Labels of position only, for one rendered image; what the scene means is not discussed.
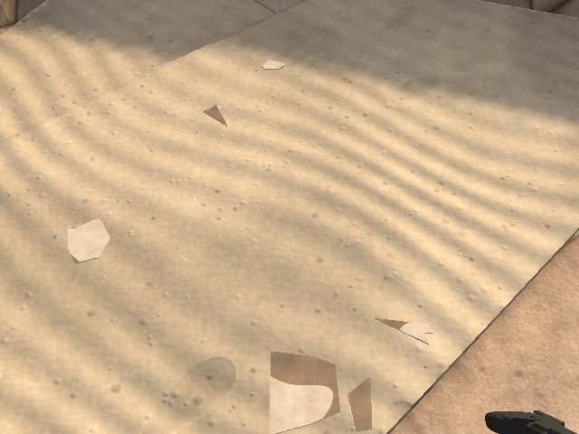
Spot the robot right hand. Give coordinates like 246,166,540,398
485,410,577,434

